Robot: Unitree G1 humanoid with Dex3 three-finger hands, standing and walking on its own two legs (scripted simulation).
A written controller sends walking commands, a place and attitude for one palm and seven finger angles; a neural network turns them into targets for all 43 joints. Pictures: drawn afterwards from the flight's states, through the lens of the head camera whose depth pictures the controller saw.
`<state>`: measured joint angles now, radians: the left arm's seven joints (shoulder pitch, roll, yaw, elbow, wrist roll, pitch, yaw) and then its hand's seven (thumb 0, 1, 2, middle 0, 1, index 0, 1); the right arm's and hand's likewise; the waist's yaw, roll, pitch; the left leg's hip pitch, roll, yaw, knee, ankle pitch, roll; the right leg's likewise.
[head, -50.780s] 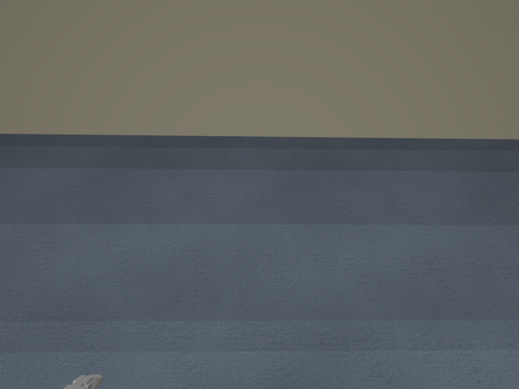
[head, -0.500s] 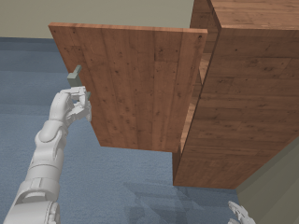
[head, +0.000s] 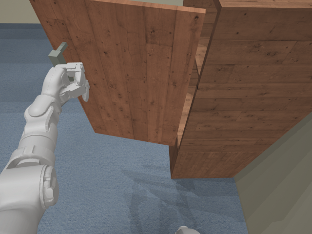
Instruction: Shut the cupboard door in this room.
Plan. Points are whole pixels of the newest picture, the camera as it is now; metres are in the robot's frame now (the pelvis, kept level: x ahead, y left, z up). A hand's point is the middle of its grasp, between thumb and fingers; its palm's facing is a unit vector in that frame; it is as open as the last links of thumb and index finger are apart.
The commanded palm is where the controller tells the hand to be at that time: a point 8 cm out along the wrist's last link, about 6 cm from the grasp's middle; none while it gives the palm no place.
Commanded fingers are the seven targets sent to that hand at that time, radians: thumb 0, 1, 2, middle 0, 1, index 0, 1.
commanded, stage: push the door shut along its arc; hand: left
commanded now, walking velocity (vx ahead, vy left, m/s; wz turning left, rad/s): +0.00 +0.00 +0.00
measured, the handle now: (67, 67) +0.54 +0.21 +0.11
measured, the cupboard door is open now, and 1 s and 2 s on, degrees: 79 64 50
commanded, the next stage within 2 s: pull the fist back off the door in 1.26 s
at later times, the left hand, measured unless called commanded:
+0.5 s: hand (99, 70) +0.52 +0.13 +0.12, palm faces -0.34 -0.94 +0.00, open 3.1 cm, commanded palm +0.52 +0.18 +0.11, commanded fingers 0.00 0.90 0.90 -1.30 -1.50 -1.30 -1.50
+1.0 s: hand (108, 61) +0.55 +0.10 +0.12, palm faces -0.41 -0.91 +0.00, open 3.3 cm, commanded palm +0.57 +0.14 +0.11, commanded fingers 0.00 0.90 0.90 -1.30 -1.50 -1.30 -1.50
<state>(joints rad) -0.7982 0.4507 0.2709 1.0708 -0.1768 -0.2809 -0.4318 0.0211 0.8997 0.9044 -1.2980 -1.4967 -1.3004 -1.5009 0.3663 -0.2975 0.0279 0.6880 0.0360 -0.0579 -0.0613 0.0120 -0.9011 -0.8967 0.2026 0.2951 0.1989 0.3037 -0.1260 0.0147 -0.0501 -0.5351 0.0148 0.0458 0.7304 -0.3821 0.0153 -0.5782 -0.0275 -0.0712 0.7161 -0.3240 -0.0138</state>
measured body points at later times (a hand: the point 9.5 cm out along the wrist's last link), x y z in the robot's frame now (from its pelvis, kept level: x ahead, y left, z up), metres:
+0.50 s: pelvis +0.00 +0.01 -0.01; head +0.11 +0.01 +0.43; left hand +0.53 +0.18 +0.12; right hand -0.01 -0.27 -0.12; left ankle -0.02 +0.11 -0.71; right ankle +0.01 -0.11 -0.71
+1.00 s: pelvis +0.01 +0.01 -0.02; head +0.14 +0.02 +0.41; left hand +0.57 +0.15 +0.12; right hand -0.03 -0.27 -0.13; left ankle -0.02 +0.11 -0.71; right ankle +0.01 -0.11 -0.71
